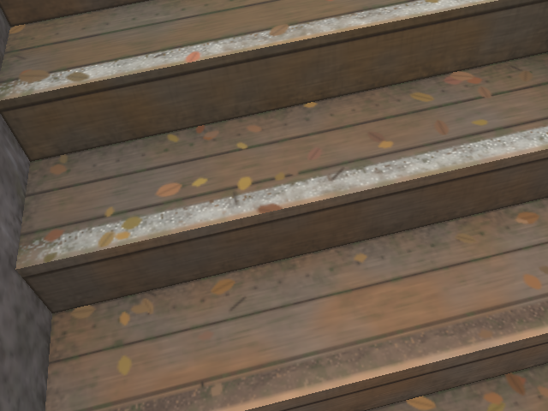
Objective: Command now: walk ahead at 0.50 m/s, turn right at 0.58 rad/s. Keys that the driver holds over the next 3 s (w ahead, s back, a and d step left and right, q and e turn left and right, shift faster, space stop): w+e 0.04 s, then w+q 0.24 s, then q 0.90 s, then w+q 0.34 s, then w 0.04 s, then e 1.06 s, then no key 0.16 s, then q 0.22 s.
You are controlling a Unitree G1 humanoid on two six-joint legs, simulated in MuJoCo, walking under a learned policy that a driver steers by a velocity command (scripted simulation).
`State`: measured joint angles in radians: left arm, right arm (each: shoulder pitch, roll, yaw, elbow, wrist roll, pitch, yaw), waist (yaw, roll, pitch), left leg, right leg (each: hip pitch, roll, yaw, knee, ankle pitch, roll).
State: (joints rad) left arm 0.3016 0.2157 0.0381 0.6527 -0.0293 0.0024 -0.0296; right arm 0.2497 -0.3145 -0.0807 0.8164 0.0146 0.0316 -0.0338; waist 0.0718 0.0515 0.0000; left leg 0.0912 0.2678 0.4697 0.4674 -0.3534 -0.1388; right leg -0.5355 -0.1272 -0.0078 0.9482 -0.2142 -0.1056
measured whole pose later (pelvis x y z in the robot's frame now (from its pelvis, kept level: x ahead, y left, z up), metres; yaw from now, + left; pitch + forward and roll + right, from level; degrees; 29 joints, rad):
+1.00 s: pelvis +0.46 -0.09 +0.32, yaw +19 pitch +2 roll -1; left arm 0.26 0.22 0.02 0.80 0.02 -0.01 0.06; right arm 0.09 -0.22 0.00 0.57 0.00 0.01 -0.02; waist 0.01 0.02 0.00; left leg -0.90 0.04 -0.06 1.62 -0.13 -0.03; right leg -0.44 -0.10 -0.21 0.70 -0.28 -0.03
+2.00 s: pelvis +0.78 -0.01 +0.48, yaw +32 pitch +2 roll +3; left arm 0.43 0.14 0.00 0.85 0.03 0.04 0.04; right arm 0.16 -0.14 0.03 0.65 -0.03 -0.05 0.02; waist 0.03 0.05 -0.03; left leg -0.95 0.02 -0.03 1.81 0.01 0.00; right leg -0.47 0.09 0.03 0.68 -0.25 -0.10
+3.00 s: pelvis +0.82 +0.10 +0.50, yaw +8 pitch +1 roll +1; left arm 0.12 0.14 -0.01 0.65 0.01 0.03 0.05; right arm 0.26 -0.14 -0.01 0.66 -0.01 0.02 -0.04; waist -0.04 -0.04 0.01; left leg -0.27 0.01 0.02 0.52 -0.26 -0.01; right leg -0.26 -0.02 0.02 0.54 -0.29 0.04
